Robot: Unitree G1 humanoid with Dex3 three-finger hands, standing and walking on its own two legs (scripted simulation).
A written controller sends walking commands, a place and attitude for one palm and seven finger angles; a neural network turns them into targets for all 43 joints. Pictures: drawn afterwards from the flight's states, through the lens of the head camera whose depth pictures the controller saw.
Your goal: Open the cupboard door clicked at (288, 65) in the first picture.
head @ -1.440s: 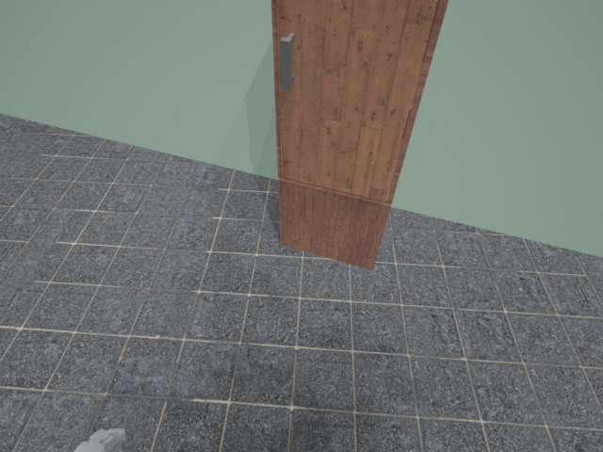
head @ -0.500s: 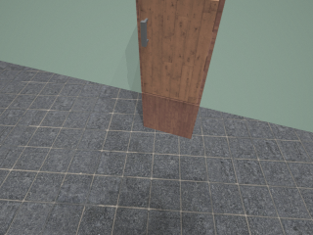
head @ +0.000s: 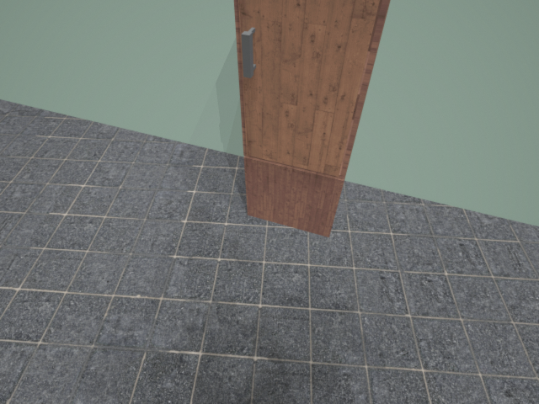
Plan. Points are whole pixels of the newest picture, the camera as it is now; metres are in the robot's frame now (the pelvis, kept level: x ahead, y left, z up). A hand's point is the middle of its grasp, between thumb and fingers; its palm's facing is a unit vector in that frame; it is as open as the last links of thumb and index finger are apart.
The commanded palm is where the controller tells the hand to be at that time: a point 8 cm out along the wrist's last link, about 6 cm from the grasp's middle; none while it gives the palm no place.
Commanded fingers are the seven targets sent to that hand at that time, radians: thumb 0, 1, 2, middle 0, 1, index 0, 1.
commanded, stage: turn to face it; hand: left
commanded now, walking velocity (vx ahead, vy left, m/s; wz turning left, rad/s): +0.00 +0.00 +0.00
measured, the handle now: (250, 52) +1.01 +0.12 +0.06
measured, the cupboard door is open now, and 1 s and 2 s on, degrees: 0 0 0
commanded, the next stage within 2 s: take the last steps up to it in 0.76 s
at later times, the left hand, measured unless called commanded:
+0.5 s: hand out of the picture +0.07 +0.20 -0.18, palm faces -0.13 -0.96 -0.25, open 7.4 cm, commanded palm none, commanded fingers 0.00 0.90 0.90 -0.20 -0.30 -0.20 -0.30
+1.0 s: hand out of the picture +0.07 +0.20 -0.18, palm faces -0.25 -0.94 -0.23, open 7.4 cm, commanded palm none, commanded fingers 0.00 0.90 0.90 -0.20 -0.30 -0.20 -0.30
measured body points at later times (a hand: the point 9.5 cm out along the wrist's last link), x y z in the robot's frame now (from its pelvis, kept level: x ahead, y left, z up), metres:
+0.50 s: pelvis -0.01 +0.00 -0.01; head +0.01 -0.01 +0.44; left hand +0.07 +0.25 -0.16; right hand +0.03 -0.26 -0.16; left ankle +0.00 +0.13 -0.75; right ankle +0.00 -0.11 -0.75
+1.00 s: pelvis -0.04 +0.02 -0.01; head -0.03 +0.01 +0.44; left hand +0.08 +0.25 -0.16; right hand -0.08 -0.22 -0.16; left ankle -0.01 +0.13 -0.75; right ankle -0.09 -0.09 -0.73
